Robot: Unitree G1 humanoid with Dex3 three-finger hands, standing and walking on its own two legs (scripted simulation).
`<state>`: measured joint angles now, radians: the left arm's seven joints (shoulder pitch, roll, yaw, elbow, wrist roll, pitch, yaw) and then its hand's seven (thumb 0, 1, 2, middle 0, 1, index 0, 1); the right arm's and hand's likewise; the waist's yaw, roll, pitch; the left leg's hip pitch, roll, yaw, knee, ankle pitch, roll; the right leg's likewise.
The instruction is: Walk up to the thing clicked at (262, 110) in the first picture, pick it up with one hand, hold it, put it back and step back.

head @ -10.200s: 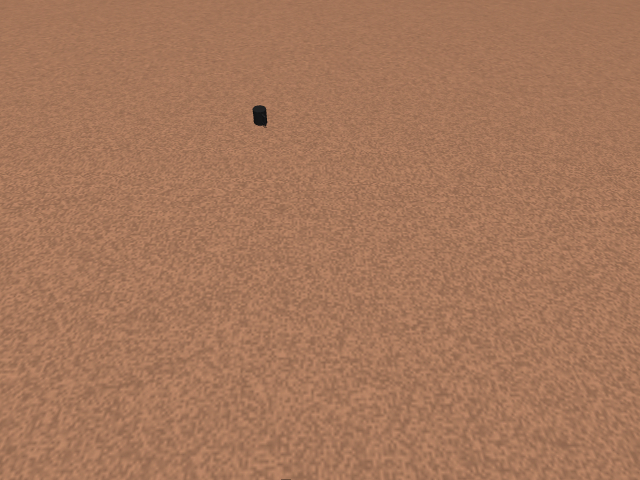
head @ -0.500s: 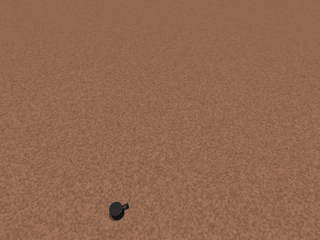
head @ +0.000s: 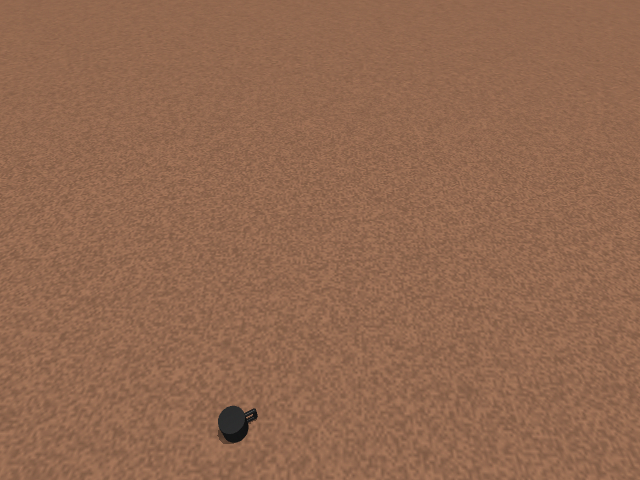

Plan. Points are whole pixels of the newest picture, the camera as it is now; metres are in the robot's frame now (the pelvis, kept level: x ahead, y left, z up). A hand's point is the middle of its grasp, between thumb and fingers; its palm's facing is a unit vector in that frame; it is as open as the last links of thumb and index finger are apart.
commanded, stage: stand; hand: left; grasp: from above
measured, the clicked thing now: (239, 421) +0.42 +0.24 -0.74
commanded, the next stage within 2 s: rise first in 0.48 s
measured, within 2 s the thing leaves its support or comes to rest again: neither
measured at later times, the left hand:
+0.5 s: hand out of the picture +0.06 +0.26 -0.16, palm faces -0.04 -0.94 -0.34, open 7.4 cm
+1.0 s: hand out of the picture +0.14 +0.26 -0.19, palm faces -0.09 -0.91 -0.40, open 12.2 cm
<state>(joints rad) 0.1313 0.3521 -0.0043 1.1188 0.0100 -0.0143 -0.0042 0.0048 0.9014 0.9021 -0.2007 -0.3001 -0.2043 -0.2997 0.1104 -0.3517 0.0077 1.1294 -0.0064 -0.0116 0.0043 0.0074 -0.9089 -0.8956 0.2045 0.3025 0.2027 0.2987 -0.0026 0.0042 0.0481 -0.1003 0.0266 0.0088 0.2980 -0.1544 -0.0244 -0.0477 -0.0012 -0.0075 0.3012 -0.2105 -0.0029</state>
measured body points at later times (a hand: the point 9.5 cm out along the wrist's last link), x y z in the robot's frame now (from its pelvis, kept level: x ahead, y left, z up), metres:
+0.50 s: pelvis +0.00 +0.00 +0.00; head +0.00 +0.00 +0.45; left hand +0.06 +0.30 -0.13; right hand +0.06 -0.30 -0.13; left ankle +0.01 +0.13 -0.75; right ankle -0.03 -0.12 -0.75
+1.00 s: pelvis -0.01 +0.01 -0.04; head +0.05 +0.02 +0.40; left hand +0.14 +0.31 -0.16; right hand +0.10 -0.25 -0.15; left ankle +0.01 +0.13 -0.75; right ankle -0.03 -0.11 -0.75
